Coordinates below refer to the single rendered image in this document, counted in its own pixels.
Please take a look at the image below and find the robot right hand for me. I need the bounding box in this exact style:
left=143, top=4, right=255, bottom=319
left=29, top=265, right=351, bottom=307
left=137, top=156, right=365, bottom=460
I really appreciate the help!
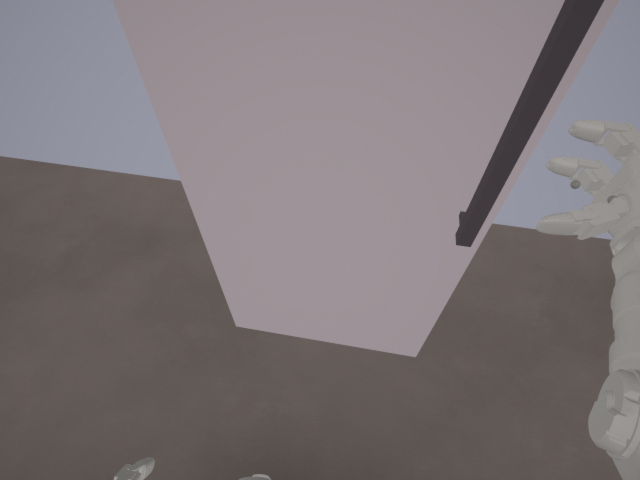
left=536, top=120, right=640, bottom=240

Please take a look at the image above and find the robot right forearm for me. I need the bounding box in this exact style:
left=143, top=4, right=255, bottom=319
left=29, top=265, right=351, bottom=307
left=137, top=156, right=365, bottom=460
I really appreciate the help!
left=609, top=218, right=640, bottom=374

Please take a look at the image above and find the handle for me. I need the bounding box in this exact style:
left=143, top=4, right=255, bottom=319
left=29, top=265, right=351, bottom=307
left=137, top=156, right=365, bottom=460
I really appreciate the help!
left=456, top=0, right=604, bottom=247

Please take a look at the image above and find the robot right upper arm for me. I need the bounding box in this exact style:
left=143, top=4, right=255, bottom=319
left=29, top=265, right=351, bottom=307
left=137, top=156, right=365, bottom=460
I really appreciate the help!
left=588, top=369, right=640, bottom=480

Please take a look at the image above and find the robot left hand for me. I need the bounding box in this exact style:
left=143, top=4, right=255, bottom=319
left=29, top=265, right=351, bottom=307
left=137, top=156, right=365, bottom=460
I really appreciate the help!
left=114, top=457, right=155, bottom=480

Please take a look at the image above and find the fridge door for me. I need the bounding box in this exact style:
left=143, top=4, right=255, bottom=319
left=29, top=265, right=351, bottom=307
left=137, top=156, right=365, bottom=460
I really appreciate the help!
left=112, top=0, right=619, bottom=357

